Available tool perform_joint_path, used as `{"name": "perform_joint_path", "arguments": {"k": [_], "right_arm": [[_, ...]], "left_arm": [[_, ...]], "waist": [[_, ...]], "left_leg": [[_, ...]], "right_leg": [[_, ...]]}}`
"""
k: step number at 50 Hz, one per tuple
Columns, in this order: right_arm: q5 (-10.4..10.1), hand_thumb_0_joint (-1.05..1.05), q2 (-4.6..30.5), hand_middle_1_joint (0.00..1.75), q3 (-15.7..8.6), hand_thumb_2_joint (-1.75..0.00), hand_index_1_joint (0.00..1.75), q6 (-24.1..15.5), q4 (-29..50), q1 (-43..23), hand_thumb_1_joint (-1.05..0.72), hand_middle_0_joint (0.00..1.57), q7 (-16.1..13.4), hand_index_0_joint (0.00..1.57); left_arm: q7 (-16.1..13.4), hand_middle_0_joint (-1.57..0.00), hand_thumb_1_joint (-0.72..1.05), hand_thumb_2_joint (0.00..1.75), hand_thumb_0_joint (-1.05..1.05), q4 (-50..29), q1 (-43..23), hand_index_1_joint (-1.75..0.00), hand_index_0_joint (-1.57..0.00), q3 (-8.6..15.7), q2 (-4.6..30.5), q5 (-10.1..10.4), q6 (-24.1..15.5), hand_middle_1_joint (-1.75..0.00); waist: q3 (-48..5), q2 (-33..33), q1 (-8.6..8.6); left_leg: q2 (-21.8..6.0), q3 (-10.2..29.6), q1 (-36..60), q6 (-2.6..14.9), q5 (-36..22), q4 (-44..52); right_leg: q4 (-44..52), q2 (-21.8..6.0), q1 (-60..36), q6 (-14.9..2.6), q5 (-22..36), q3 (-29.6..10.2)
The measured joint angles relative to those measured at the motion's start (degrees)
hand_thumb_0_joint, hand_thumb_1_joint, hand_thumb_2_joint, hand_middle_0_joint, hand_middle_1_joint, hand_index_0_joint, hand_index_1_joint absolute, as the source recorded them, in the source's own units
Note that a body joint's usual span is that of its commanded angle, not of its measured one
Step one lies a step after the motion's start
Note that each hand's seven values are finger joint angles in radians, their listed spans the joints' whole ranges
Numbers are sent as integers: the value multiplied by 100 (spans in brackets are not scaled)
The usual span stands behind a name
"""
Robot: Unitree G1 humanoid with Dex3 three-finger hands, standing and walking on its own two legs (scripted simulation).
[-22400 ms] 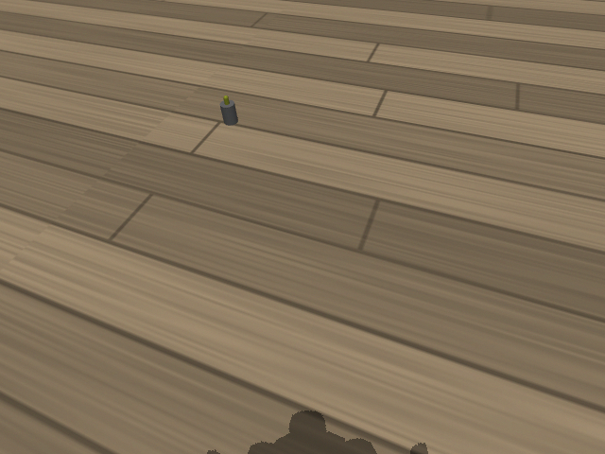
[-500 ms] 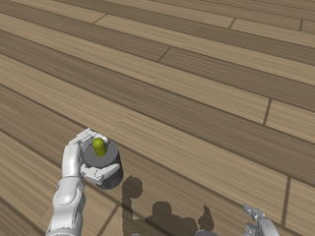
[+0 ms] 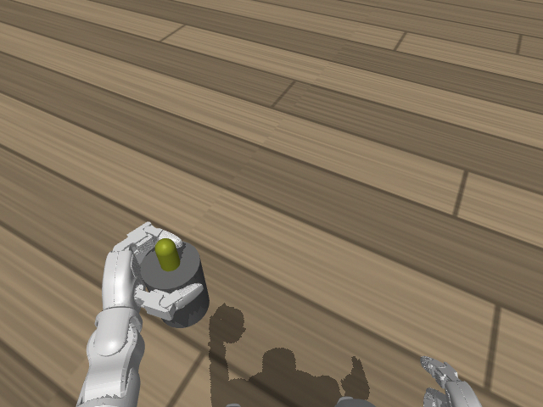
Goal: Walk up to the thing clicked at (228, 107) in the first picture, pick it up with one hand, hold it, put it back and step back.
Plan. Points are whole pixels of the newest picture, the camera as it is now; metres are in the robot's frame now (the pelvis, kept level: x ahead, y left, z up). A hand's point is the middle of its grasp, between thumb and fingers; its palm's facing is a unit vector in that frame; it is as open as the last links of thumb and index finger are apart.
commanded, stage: hold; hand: left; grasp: from the side
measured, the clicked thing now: (175, 276) +0.32 +0.17 +0.01
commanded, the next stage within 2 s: crouch in 0.08 s
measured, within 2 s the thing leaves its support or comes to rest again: neither
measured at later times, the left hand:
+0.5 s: hand (176, 278) +0.32 +0.17 -0.01, palm faces +0.13 -0.99 -0.03, open 9.3 cm
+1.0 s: hand (193, 310) +0.36 +0.20 -0.25, palm faces +0.19 -0.98 -0.06, open 9.3 cm
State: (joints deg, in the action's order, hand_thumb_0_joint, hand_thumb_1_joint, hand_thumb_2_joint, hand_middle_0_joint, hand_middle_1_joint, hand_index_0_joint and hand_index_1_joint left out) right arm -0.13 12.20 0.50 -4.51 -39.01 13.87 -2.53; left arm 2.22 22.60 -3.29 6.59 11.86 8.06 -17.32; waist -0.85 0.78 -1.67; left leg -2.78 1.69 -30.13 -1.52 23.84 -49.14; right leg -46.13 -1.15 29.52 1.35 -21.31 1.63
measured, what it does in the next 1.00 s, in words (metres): lowers itself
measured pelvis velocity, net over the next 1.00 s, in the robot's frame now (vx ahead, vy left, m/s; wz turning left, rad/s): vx -0.04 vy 0.00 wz -0.03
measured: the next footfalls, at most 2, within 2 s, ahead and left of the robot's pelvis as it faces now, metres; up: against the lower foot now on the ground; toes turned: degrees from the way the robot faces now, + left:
none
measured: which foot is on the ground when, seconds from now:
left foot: down 0.00-1.00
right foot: down 0.00-1.00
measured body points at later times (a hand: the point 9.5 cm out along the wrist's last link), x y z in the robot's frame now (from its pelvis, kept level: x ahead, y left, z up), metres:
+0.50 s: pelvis -0.02 +0.00 -0.01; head +0.05 +0.01 +0.43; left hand +0.31 +0.22 +0.00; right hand +0.11 -0.24 -0.12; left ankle +0.01 +0.13 -0.70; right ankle +0.02 -0.14 -0.70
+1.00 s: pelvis -0.04 +0.00 -0.21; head +0.14 +0.02 +0.20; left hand +0.34 +0.25 -0.25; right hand +0.08 -0.27 -0.34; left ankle +0.01 +0.13 -0.70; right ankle +0.02 -0.14 -0.70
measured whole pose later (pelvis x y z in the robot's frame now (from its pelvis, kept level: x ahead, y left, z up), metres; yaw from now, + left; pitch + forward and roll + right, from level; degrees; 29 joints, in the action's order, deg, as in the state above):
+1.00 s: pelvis -0.04 +0.00 -0.21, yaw -2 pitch +33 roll -3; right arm 4.7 14.3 -0.9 -3.2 -42.2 6.3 3.4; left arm 3.3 52.0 -24.1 19.3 15.7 7.6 -42.7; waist -10.5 0.7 -5.0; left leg -2.2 4.8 -95.3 -2.3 39.7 -102.4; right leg -99.4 -1.1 95.0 1.1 -36.9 1.5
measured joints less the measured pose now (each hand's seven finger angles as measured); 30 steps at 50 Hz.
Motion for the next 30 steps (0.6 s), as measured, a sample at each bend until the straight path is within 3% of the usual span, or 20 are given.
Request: {"name": "perform_joint_path", "arguments": {"k": [14,18,23,30], "right_arm": [[2,1,1,30,13,-90,30,-64,-80,-14,-91,21,-33,20],[12,1,-17,30,-2,-90,30,-51,-98,-43,-90,21,5,20],[75,1,-33,30,-43,-90,30,-57,-70,-160,-89,21,116,20],[212,1,43,30,-150,-90,30,-109,-26,-273,-88,21,305,20]], "left_arm": [[-60,-60,-44,98,0,-78,-33,-116,-90,-125,-4,-21,74,-99],[-115,-60,-44,98,0,193,-184,-116,-90,-62,-78,-28,-39,-99],[-165,-60,-44,98,0,795,-536,-116,-90,168,-162,-58,-384,-99],[-61,-60,-43,97,0,1678,-932,-117,-90,416,-78,-158,-1213,-99]], "waist": [[-8,28,-3],[-7,2,-6],[36,-77,-27],[-103,-164,-116]], "left_leg": [[15,-4,51,14,-20,13],[22,-19,-28,16,-37,-13],[30,-14,-506,11,-15,-282],[31,57,-1934,-18,269,-1305]], "right_leg": [[19,-13,-55,14,22,-6],[-29,-20,39,12,32,-24],[-333,-26,536,1,-8,-35],[-1369,-24,1965,-24,-302,-20]]}}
